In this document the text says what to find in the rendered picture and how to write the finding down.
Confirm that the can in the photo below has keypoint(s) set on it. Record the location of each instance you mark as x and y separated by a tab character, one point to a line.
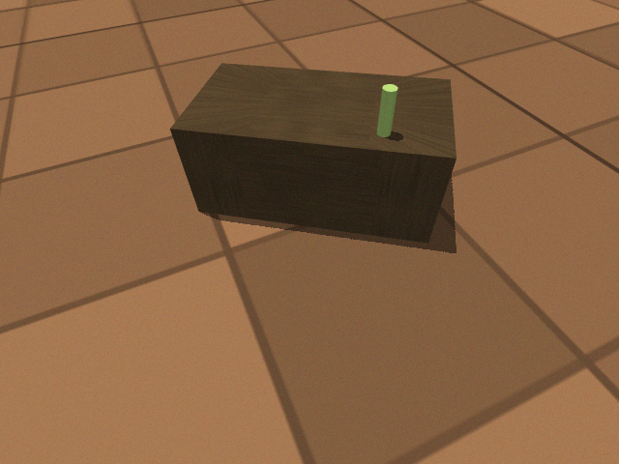
387	110

